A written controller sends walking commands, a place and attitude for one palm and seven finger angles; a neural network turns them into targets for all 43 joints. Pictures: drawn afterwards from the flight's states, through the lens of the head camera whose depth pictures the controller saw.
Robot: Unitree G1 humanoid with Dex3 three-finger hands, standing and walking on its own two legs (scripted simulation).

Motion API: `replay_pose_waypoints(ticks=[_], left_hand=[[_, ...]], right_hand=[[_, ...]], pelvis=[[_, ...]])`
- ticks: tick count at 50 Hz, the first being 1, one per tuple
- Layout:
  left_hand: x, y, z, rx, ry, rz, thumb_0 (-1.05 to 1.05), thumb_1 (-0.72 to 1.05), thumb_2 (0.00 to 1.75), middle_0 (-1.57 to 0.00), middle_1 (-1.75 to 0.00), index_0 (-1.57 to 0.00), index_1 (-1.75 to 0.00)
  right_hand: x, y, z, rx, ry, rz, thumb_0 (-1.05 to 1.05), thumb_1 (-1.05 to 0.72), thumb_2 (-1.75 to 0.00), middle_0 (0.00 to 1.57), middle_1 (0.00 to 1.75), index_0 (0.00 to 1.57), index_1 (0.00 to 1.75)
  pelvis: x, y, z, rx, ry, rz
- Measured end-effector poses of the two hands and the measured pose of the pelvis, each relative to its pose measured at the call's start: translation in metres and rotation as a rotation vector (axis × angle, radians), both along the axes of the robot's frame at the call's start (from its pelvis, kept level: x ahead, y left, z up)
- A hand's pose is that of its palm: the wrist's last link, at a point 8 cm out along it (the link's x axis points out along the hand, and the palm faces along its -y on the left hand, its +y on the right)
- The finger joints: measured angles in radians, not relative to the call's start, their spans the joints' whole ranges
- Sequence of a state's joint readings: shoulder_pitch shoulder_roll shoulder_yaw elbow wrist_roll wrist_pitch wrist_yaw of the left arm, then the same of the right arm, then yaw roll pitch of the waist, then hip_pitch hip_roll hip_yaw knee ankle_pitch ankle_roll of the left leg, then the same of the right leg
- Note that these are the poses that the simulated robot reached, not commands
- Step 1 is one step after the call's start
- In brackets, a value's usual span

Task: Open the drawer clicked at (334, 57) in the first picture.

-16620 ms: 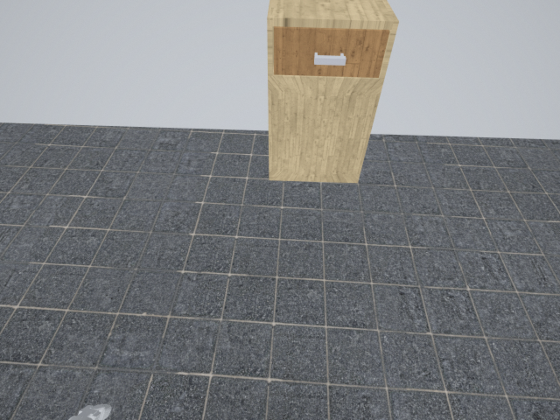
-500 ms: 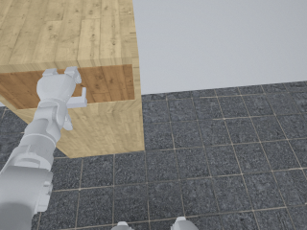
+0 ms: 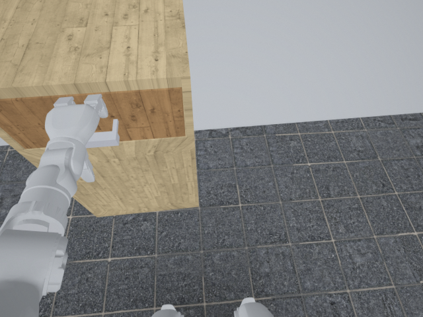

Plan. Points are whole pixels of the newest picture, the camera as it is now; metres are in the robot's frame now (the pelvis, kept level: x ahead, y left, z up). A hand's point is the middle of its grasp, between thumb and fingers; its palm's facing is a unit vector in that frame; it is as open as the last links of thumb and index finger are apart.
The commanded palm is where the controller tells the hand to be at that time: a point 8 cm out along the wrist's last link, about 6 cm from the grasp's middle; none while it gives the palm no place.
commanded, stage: re-aim the fingers above the handle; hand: left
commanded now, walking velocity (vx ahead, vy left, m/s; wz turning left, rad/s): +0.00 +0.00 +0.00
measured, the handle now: (93, 132) +0.53 +0.26 -0.04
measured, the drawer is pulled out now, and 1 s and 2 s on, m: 0.00 0.00 0.00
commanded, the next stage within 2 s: lower the fingers behind the handle in 1.62 s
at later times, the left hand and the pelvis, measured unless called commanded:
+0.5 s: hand (89, 133) +0.49 +0.24 +0.01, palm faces -0.06 -0.03 -1.00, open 13.8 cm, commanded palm +0.46 +0.24 +0.07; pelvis -0.01 +0.01 -0.01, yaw -1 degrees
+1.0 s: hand (84, 139) +0.47 +0.25 +0.01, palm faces -0.06 -0.02 -1.00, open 13.8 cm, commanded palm +0.46 +0.24 +0.07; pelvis +0.00 +0.01 +0.00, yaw +0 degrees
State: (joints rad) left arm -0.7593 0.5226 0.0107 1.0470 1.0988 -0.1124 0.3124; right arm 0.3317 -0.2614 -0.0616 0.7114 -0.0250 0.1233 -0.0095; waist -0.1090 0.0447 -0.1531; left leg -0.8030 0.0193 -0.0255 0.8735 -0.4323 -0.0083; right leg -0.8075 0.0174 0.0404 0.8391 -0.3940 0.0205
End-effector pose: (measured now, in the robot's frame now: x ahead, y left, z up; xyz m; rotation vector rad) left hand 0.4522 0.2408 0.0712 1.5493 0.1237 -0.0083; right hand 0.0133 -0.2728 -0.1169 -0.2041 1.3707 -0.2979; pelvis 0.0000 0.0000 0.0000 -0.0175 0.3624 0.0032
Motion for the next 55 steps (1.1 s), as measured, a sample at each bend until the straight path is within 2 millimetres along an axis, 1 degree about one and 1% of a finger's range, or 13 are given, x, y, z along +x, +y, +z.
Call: replay_pose_waypoints(ticks=[10,20,23,27,34,41,46,49,55], left_hand=[[0.003,0.009,-0.007,0.017,-0.027,0.006,0.00,-0.49,0.30,-0.32,-1.20,-0.32,-1.20],[0.014,-0.003,-0.006,-0.001,-0.018,-0.001,0.00,-0.49,0.30,-0.32,-1.20,-0.32,-1.20],[0.017,-0.003,-0.004,-0.002,-0.021,0.000,0.00,-0.49,0.30,-0.32,-1.20,-0.32,-1.20],[0.016,-0.001,-0.005,-0.004,-0.015,0.005,0.00,-0.49,0.30,-0.32,-1.20,-0.32,-1.21],[0.007,0.010,-0.007,0.003,-0.005,0.009,0.00,-0.49,0.30,-0.32,-1.20,-0.32,-1.20],[-0.001,0.014,-0.006,-0.003,-0.027,0.000,0.00,-0.49,0.30,-0.32,-1.20,-0.32,-1.20],[-0.001,0.012,-0.007,-0.002,-0.026,0.008,0.00,-0.49,0.30,-0.32,-1.20,-0.32,-1.20],[0.000,0.008,-0.006,0.005,-0.027,0.001,0.00,-0.49,0.30,-0.32,-1.20,-0.32,-1.20],[0.007,-0.001,-0.005,0.001,-0.021,-0.001,0.00,-0.49,0.30,-0.32,-1.20,-0.32,-1.20]], right_hand=[[-0.022,0.002,-0.002,-0.018,0.045,-0.008,0.01,-0.90,-0.90,0.21,0.30,0.20,0.30],[-0.036,0.015,-0.002,0.001,0.062,-0.026,0.01,-0.90,-0.90,0.21,0.30,0.21,0.30],[-0.038,0.018,-0.002,0.006,0.063,-0.034,0.01,-0.90,-0.90,0.21,0.30,0.21,0.30],[-0.040,0.020,-0.003,0.014,0.069,-0.040,0.01,-0.90,-0.90,0.21,0.30,0.21,0.30],[-0.034,0.018,-0.003,0.014,0.068,-0.031,0.01,-0.90,-0.90,0.21,0.30,0.21,0.30],[-0.017,0.012,-0.001,-0.003,0.041,-0.005,0.01,-0.90,-0.90,0.21,0.30,0.21,0.30],[-0.005,0.008,0.001,-0.011,0.012,0.011,0.01,-0.90,-0.90,0.21,0.30,0.21,0.30],[0.000,0.008,0.001,-0.013,-0.004,0.016,0.01,-0.90,-0.90,0.21,0.30,0.21,0.30],[0.001,0.009,0.000,-0.007,-0.010,0.016,0.01,-0.90,-0.90,0.21,0.30,0.21,0.30]], pelvis=[[-0.009,0.005,-0.007,-0.007,0.022,0.005],[-0.011,0.010,-0.006,-0.012,0.025,0.001],[-0.010,0.011,-0.006,-0.011,0.028,-0.005],[-0.008,0.011,-0.006,-0.009,0.027,-0.013],[-0.006,0.011,-0.004,-0.009,0.021,-0.011],[-0.004,0.010,-0.004,-0.012,0.016,0.001],[-0.004,0.009,-0.003,-0.013,0.011,0.007],[-0.004,0.009,-0.003,-0.013,0.010,0.010],[-0.005,0.007,-0.003,-0.011,0.012,0.008]])
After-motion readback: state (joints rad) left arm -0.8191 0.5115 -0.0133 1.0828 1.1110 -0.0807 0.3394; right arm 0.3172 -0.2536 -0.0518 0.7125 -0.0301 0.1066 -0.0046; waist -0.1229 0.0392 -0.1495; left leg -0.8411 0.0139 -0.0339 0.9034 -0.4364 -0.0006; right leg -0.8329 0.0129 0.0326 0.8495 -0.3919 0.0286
